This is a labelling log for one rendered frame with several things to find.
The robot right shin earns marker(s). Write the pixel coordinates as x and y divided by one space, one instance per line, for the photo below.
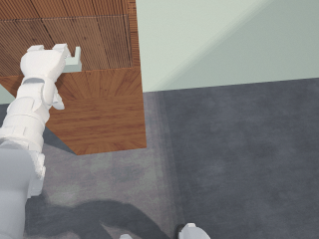
189 225

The left robot upper arm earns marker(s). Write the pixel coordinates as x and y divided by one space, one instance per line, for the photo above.
22 175

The left robot hand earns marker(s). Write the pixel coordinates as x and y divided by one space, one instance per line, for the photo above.
48 63

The cabinet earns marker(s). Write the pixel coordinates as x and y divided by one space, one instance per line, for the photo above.
103 108

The robot right foot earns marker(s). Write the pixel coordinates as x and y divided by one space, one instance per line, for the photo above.
178 229

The drawer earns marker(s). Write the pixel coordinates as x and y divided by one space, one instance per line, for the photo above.
105 40

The handle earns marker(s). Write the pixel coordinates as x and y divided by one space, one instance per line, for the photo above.
73 64

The left robot forearm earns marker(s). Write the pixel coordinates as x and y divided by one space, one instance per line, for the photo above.
26 117

